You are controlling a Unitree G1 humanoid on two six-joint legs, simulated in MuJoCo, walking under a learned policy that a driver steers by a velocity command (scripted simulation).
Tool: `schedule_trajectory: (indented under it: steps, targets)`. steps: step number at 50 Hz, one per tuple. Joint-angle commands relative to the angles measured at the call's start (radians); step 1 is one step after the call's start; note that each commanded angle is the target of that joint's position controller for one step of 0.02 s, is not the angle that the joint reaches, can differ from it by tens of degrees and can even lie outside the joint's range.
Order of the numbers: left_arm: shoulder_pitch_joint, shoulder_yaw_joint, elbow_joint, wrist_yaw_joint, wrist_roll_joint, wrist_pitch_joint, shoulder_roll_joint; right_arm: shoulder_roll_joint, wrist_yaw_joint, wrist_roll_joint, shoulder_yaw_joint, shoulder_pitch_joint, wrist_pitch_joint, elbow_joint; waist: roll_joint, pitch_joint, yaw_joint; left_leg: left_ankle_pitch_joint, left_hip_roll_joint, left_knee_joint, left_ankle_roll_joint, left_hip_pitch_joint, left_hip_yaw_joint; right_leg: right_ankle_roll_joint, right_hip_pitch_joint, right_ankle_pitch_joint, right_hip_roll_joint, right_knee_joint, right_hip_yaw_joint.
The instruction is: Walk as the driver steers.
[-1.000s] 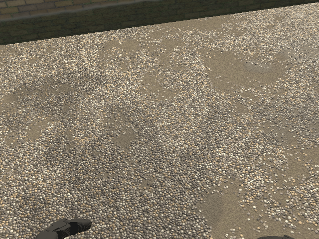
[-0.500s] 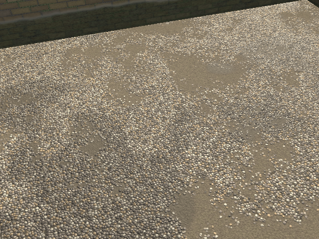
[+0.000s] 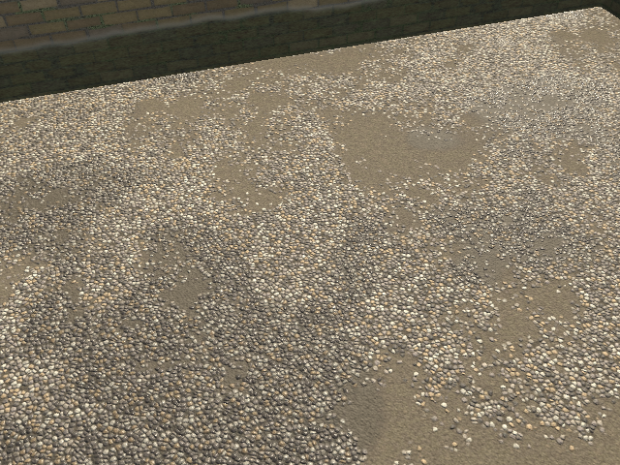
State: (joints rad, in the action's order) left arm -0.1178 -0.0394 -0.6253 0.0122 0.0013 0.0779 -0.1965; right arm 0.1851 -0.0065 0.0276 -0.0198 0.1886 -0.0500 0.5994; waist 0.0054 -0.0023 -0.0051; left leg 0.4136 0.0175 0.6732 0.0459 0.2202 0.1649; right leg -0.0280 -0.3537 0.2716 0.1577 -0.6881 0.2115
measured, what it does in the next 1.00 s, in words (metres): stands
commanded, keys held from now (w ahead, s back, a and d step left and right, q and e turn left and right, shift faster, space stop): w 0.86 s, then no key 0.14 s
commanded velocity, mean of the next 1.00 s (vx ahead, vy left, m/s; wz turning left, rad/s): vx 0.48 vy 0.00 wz -0.01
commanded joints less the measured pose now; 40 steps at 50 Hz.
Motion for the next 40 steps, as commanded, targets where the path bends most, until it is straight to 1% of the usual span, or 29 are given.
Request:
schedule_trajectory:
  steps: [1,2,3,7,15,21,40]
  targets:
    - [0.079,0.023,0.086,0.005,-0.003,-0.017,-0.089,0.07,0.0,0.001,0.019,-0.059,0.016,-0.092,-0.027,-0.043,0.002,-0.051,0.069,-0.104,0.016,-0.114,-0.075,-0.055,-0.126,-0.179,-0.093,0.127,0.04]
    - [0.08,0.022,0.086,0.006,-0.003,-0.017,-0.089,0.069,0.0,0.002,0.018,-0.057,0.016,-0.092,-0.027,-0.044,0.004,-0.055,0.068,-0.101,0.016,-0.119,-0.076,-0.055,-0.131,-0.178,-0.094,0.129,0.043]
    - [0.104,0.014,0.098,0.003,-0.005,-0.015,-0.06,0.065,-0.001,0.008,0.016,-0.072,0.016,-0.096,-0.011,-0.05,-0.008,-0.089,0.071,-0.101,0.004,-0.116,-0.07,-0.055,-0.114,-0.198,-0.091,0.132,0.033]
    - [0.102,0.015,0.09,0.003,-0.003,-0.013,-0.069,0.062,0.001,0.007,0.014,-0.072,0.013,-0.102,-0.008,-0.057,-0.005,-0.084,0.07,-0.106,-0.003,-0.115,-0.069,-0.054,-0.101,-0.192,-0.088,0.13,0.03]
    - [0.115,0.012,0.088,0.004,0.0,-0.014,-0.058,0.058,0.002,0.003,0.01,-0.075,0.012,-0.111,0.003,-0.043,-0.006,-0.062,0.085,-0.134,0.002,-0.093,-0.076,-0.043,-0.092,-0.166,-0.085,0.121,0.008]
    - [0.125,0.011,0.086,0.004,0.001,-0.014,-0.052,0.055,0.002,0.002,0.008,-0.078,0.012,-0.117,0.001,-0.039,-0.007,-0.052,0.088,-0.145,0.003,-0.081,-0.076,-0.039,-0.08,-0.157,-0.085,0.119,-0.001]
    - [0.134,0.011,0.078,0.007,0.002,-0.014,-0.047,0.052,0.004,0.001,0.005,-0.064,0.011,-0.123,-0.001,-0.043,-0.005,-0.08,0.09,-0.146,0.005,-0.079,-0.07,-0.037,-0.061,-0.172,-0.088,0.107,-0.014]
Velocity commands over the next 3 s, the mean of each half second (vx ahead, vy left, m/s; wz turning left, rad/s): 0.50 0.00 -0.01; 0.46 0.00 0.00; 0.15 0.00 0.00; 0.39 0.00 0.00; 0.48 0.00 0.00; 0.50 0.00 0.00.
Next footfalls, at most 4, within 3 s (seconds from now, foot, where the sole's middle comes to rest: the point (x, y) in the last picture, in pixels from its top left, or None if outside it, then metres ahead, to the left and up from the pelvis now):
none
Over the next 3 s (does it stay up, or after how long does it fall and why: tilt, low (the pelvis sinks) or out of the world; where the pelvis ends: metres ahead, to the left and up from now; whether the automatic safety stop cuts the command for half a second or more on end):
stays up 0.01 0.00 0.00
